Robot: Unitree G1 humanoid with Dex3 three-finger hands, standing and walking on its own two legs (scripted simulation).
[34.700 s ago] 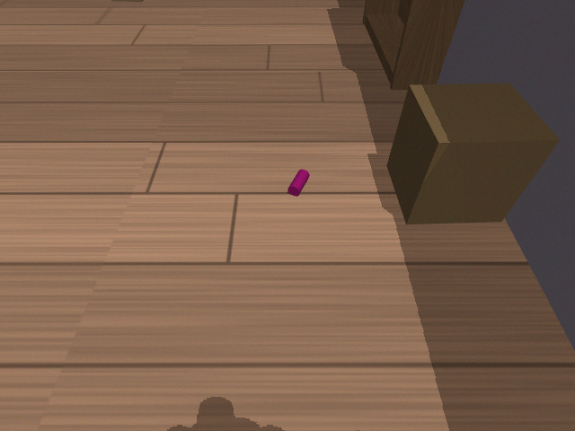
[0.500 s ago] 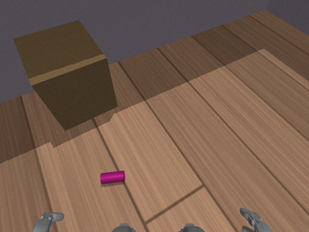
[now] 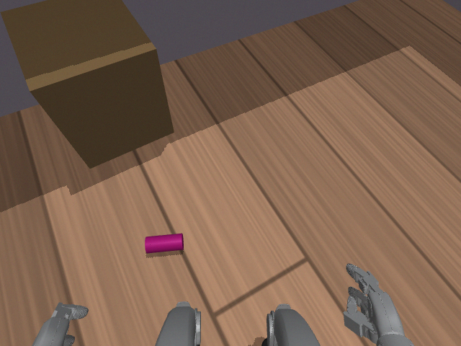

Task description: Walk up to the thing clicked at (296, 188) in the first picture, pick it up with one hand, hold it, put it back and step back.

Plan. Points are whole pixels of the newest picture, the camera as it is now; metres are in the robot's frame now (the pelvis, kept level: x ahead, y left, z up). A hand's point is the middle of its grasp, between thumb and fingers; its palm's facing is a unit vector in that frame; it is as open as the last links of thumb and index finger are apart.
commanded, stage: rise first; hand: left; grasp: from above
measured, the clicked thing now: (164, 243) +0.47 +0.24 -0.63
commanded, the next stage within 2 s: none
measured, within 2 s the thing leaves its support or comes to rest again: neither
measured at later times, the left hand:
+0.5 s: hand (114, 286) +0.27 +0.30 -0.34, palm faces -0.46 -0.35 -0.82, open 14.1 cm
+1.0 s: hand (127, 262) +0.35 +0.31 -0.44, palm faces -0.47 -0.04 -0.88, open 14.2 cm
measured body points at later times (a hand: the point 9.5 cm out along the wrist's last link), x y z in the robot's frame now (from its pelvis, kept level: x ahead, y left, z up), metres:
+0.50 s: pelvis -0.07 -0.01 -0.20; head +0.15 +0.00 +0.19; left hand +0.29 +0.31 -0.29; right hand +0.09 -0.28 -0.34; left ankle +0.01 +0.12 -0.63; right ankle +0.01 -0.14 -0.63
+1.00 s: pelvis -0.08 +0.01 -0.29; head +0.14 +0.05 +0.10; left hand +0.38 +0.31 -0.39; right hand -0.03 -0.28 -0.40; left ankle +0.01 +0.12 -0.63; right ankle +0.01 -0.14 -0.63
